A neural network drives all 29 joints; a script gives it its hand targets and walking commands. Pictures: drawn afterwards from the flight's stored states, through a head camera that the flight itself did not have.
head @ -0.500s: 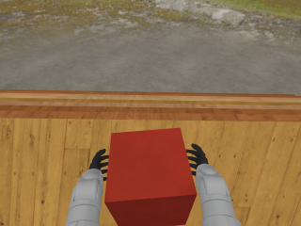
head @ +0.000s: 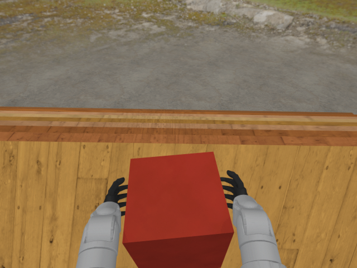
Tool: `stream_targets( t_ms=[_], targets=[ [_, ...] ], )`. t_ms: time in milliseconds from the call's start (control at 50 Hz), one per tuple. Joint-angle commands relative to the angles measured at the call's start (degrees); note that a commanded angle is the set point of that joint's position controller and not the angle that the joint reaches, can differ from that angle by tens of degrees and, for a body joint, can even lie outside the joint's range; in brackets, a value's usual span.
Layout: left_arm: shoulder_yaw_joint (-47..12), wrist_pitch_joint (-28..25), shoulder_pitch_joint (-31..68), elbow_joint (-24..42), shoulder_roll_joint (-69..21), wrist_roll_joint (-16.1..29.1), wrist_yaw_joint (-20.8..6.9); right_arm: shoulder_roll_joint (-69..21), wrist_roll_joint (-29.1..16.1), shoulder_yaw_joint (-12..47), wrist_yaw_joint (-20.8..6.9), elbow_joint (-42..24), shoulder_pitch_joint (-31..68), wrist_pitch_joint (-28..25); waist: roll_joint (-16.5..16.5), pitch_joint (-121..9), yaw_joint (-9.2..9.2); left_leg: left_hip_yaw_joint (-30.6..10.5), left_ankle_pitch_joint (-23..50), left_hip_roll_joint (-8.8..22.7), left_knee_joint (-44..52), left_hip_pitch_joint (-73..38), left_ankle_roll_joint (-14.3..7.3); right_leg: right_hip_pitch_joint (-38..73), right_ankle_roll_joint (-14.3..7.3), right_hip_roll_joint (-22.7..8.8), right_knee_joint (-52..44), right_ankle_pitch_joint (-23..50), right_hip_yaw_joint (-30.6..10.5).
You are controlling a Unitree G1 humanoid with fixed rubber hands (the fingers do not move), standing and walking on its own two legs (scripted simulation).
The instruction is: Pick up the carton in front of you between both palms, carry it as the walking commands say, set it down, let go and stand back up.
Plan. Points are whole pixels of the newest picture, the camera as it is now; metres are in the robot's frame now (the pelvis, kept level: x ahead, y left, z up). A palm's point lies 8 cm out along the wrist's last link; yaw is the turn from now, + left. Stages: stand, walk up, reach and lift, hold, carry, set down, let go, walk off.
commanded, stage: reach and lift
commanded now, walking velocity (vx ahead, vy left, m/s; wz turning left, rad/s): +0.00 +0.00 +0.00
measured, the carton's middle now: (177, 215) +0.30 +0.00 -0.05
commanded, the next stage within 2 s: hold in 0.28 s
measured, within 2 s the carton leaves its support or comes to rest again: neither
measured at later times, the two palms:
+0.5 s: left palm (108, 205) +0.27 +0.15 +0.04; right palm (241, 198) +0.28 -0.15 +0.05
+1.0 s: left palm (108, 205) +0.27 +0.15 +0.04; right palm (242, 198) +0.28 -0.15 +0.05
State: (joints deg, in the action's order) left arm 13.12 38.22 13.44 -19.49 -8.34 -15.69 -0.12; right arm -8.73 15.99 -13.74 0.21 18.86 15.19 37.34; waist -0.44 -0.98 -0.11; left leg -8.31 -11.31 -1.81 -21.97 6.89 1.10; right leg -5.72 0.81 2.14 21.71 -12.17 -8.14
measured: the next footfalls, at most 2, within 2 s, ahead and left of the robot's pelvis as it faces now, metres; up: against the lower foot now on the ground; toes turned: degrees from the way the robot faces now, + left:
right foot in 1.94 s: +0.19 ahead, -0.11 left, +0.00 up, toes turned -11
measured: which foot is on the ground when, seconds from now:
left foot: down 0.00-1.00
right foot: down 0.00-1.00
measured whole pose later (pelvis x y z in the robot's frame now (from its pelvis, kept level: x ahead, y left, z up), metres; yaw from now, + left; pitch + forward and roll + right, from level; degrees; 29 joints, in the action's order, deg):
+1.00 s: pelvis -0.01 +0.00 +0.00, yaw +0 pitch -7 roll +0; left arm 12.5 44.4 14.5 -14.4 -8.6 -15.9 -0.5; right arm -9.0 15.8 -13.7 -0.2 14.1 16.3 43.0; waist -0.3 0.6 0.0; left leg -7.6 -10.8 -1.8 -21.5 3.9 0.9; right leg -2.7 0.9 1.9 21.1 -11.6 -7.9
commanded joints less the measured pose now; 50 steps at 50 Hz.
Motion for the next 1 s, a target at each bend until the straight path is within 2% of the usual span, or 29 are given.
stream_targets(
  t_ms=[0, 80, 100, 120, 140, 180, 200, 300, 320, 340, 420, 440, 500, 520, 540, 560, 600, 620, 640, 660, 720, 760, 780, 800, 820, 840, 900, 960, 980],
  targets=[
    [-31.4, -2.8, 32.2, 5.8, -54.9, 14.2, -14.4, -57.1, -14.6, 31.9, -14.7, -0.1, 26.3, -1.3, 0.1, -14.7, 0.55, 5.2, 10.1, -4.6, 1.6, -4.7, -0.1, 3.5, 0.6, 3.4, -2.5, 12.8, 3.5],
    [-33.4, -1.9, 29.9, 5.8, -55.4, 15.5, -14.4, -56.6, -15.4, 33.0, -14.6, -2.1, 25.6, -0.6, 1.2, -15.4, 0.49, 4.5, 11.9, -4.0, 2.8, -5.4, -0.1, 5.0, 0.7, 4.2, -2.7, 13.6, 4.4],
    [-32.9, -1.8, 31.2, 6.1, -55.3, 15.3, -14.4, -56.3, -15.4, 32.9, -14.5, -2.6, 25.9, -0.8, -0.6, -14.3, -0.24, 4.7, 11.1, -4.2, 2.5, -5.3, -0.1, 4.7, 0.5, 3.7, -2.5, 13.1, 3.7],
    [-33.3, -1.4, 32.2, 6.7, -54.9, 15.8, -14.5, -55.3, -13.8, 30.8, -14.5, -2.1, 24.4, -0.5, 1.1, -14.0, -2.30, 4.6, 11.8, -4.1, 2.7, -5.7, 0.3, 2.5, 0.5, 4.0, -3.0, 12.5, 3.8],
    [-33.5, -1.4, 30.6, 7.2, -56.0, 15.8, -14.3, -54.9, -14.8, 32.6, -14.4, -3.0, 25.7, -0.4, -0.3, -15.5, -0.19, 4.5, 13.5, -4.1, 2.1, -6.3, 0.5, 4.6, 0.3, 3.8, -2.7, 13.7, 4.0],
    [-33.9, -1.1, 30.3, 8.7, -55.5, 15.6, -14.2, -55.8, -15.5, 33.3, -14.3, -4.9, 24.8, -0.1, -0.5, -16.5, -0.95, 4.5, 14.1, -4.3, 1.9, -7.3, 0.5, 4.8, 0.6, 3.8, -2.9, 15.6, 3.6],
    [-34.0, -0.6, 28.7, 7.8, -54.8, 15.7, -13.8, -54.6, -16.1, 33.4, -14.4, -3.9, 24.8, 0.1, -0.7, -15.0, 0.67, 4.3, 15.1, -3.9, 3.0, -6.9, 0.5, 4.8, 0.6, 3.9, -3.1, 15.0, 4.2],
    [-34.6, 0.3, 27.7, 9.8, -54.7, 16.2, -13.9, -55.2, -16.3, 34.7, -14.5, -7.3, 24.5, 1.3, 1.8, -14.5, 0.33, 4.4, 14.1, -3.9, 3.4, -7.7, 0.1, 5.4, 1.1, 4.2, -3.6, 14.8, 4.2],
    [-34.8, 0.6, 30.3, 10.4, -55.5, 16.7, -13.8, -54.1, -16.7, 35.1, -14.6, -7.9, 26.8, 1.5, 0.5, -15.2, 0.93, 4.1, 15.9, -3.9, 3.3, -6.8, 0.2, 6.8, 0.6, 3.8, -3.3, 15.2, 4.2],
    [-36.2, 1.2, 29.0, 11.8, -55.5, 17.8, -13.6, -54.4, -18.1, 36.3, -14.3, -10.1, 25.4, 2.2, 0.3, -14.7, -0.50, 4.6, 16.0, -3.8, 3.2, -7.9, 0.4, 6.2, 0.7, 4.0, -4.0, 15.4, 3.8],
    [-34.8, 3.1, 27.6, 12.0, -53.2, 16.1, -13.3, -52.8, -16.9, 34.6, -14.0, -8.4, 24.7, 3.9, 0.2, -11.9, 0.75, 4.0, 12.4, -4.0, 3.8, -8.0, 0.4, 5.7, 0.3, 3.6, -4.6, 11.8, 3.9],
    [-34.2, 3.4, 28.7, 12.0, -51.6, 16.1, -13.3, -52.6, -16.2, 33.8, -13.9, -8.2, 23.5, 4.3, 0.2, -10.1, -0.47, 4.5, 10.5, -3.7, 4.2, -7.6, 0.3, 4.3, 0.6, 3.6, -4.9, 11.3, 3.8],
    [-33.8, 3.4, 29.7, 11.1, -52.4, 15.5, -13.5, -52.9, -16.5, 33.3, -14.2, -8.1, 27.0, 4.3, 0.1, -10.5, 0.12, 4.4, 9.5, -3.7, 4.0, -8.2, -0.2, 3.4, 0.7, 3.9, -4.1, 8.7, 4.7],
    [-33.8, 3.5, 30.4, 11.5, -53.4, 15.6, -13.5, -52.0, -16.0, 33.6, -14.2, -8.7, 27.0, 4.3, 0.0, -10.3, -0.94, 4.2, 10.0, -3.8, 3.7, -7.3, 0.4, 4.1, 0.3, 3.7, -4.3, 9.3, 4.5],
    [-33.5, 3.5, 30.6, 11.1, -52.5, 15.8, -13.6, -52.1, -16.2, 32.9, -14.4, -7.0, 27.1, 4.7, 0.0, -9.7, 0.51, 4.3, 10.1, -3.6, 3.7, -7.3, 0.2, 3.3, 0.6, 3.5, -4.6, 8.9, 4.5],
    [-33.6, 3.6, 32.1, 10.9, -51.9, 15.3, -13.7, -52.1, -15.1, 30.4, -14.6, -4.8, 26.8, 4.7, 0.4, -9.8, -1.47, 3.8, 8.5, -3.1, 3.9, -7.0, 0.0, 3.5, 0.1, 3.4, -4.5, 7.5, 4.2],
    [-32.5, 3.9, 31.3, 9.2, -52.3, 15.3, -13.7, -52.3, -16.1, 31.8, -15.0, -6.3, 28.7, 4.5, -0.1, -9.1, 0.49, 4.5, 6.5, -3.6, 4.9, -5.5, -0.1, 3.4, 0.3, 3.8, -4.0, 6.9, 4.8],
    [-33.3, 3.6, 32.2, 9.4, -52.5, 15.4, -13.9, -53.0, -16.0, 32.3, -15.0, -6.9, 29.4, 4.5, 1.4, -11.0, -0.43, 4.8, 6.2, -3.5, 4.6, -6.2, -0.2, 3.8, 0.6, 3.7, -4.2, 6.6, 4.8],
    [-33.5, 3.2, 33.3, 10.6, -53.8, 15.3, -13.9, -53.6, -16.7, 33.3, -15.1, -6.5, 30.2, 4.3, 0.4, -11.9, 1.27, 4.9, 6.5, -3.8, 3.5, -5.9, -0.1, 5.2, 0.2, 3.6, -4.3, 6.4, 4.9],
    [-34.3, 2.8, 34.5, 10.5, -54.0, 16.9, -14.0, -54.3, -17.0, 33.9, -15.0, -7.1, 29.6, 4.1, 0.7, -11.8, -0.51, 5.2, 6.2, -3.8, 3.6, -5.3, -0.2, 4.7, 0.1, 3.6, -4.1, 7.9, 4.5],
    [-33.7, 3.0, 33.7, 9.3, -53.9, 16.3, -13.9, -52.8, -16.0, 32.8, -14.8, -6.5, 30.3, 4.0, 0.9, -11.5, -0.36, 4.8, 6.5, -3.5, 3.5, -6.1, -0.2, 3.7, 0.2, 3.8, -4.0, 6.5, 4.8],
    [-32.1, 3.1, 32.8, 7.9, -53.6, 14.7, -13.9, -53.6, -16.0, 32.8, -14.8, -5.8, 31.0, 4.2, 0.7, -10.8, 1.32, 5.2, 5.6, -4.0, 4.0, -6.5, -0.3, 3.1, 0.4, 3.6, -4.5, 5.7, 4.9],
    [-33.7, 3.1, 34.4, 11.0, -53.7, 15.4, -13.9, -53.7, -16.5, 33.0, -14.8, -6.1, 30.5, 3.9, -0.3, -10.4, 0.03, 5.5, 5.3, -4.2, 3.3, -4.6, 0.2, 3.5, 0.2, 3.3, -4.4, 5.9, 4.2],
    [-33.9, 3.0, 34.5, 9.1, -54.4, 16.7, -14.2, -54.3, -16.4, 33.0, -14.9, -6.2, 30.3, 3.9, 1.7, -13.2, -0.54, 4.7, 6.5, -3.7, 3.7, -6.7, -0.2, 4.2, 0.5, 3.9, -4.1, 6.8, 4.6],
    [-32.4, 3.0, 34.9, 9.1, -53.5, 15.0, -14.2, -54.4, -16.4, 33.5, -14.8, -7.2, 32.1, 3.8, -0.6, -12.7, 0.96, 5.6, 5.2, -4.0, 3.7, -7.0, -0.3, 3.7, 0.6, 3.4, -3.8, 6.4, 4.6],
    [-34.4, 3.1, 33.6, 9.6, -53.8, 15.9, -14.1, -53.9, -15.7, 32.5, -14.7, -5.1, 29.8, 4.0, 1.0, -12.6, -0.16, 4.8, 6.6, -3.6, 4.0, -5.6, -0.4, 4.7, 0.2, 3.7, -4.2, 7.4, 4.3],
    [-33.0, 3.1, 34.3, 8.1, -54.3, 16.1, -14.3, -53.9, -15.8, 32.6, -14.4, -5.9, 29.6, 3.9, -0.7, -11.1, -0.19, 4.9, 4.0, -3.9, 4.1, -4.5, -0.1, 4.9, 0.1, 3.7, -4.0, 6.0, 4.2],
    [-32.6, 3.2, 33.9, 9.3, -53.5, 15.6, -14.3, -54.8, -16.2, 32.6, -14.6, -5.5, 29.6, 4.3, 1.3, -11.8, 0.52, 5.1, 6.5, -3.9, 3.5, -6.0, -0.2, 4.0, 0.3, 3.6, -4.4, 7.1, 4.3],
    [-34.8, 3.2, 33.5, 10.4, -54.1, 16.6, -14.1, -54.4, -16.2, 33.1, -14.5, -6.1, 28.9, 4.1, 0.4, -11.8, -0.50, 5.5, 7.5, -3.9, 3.3, -7.4, 0.1, 3.6, 0.6, 3.5, -4.5, 7.8, 4.3]
  ],
)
